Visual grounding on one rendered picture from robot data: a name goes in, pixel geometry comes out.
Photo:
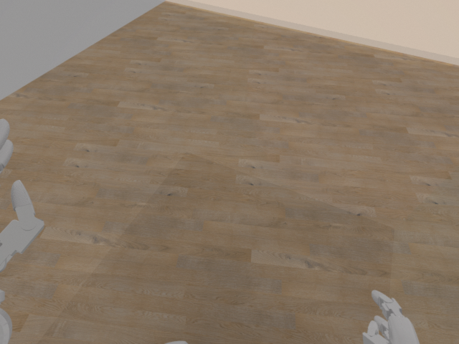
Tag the right robot hand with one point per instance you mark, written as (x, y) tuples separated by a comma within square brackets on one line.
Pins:
[(398, 329)]

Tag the left robot hand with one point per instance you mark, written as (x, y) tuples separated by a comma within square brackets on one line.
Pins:
[(18, 235)]

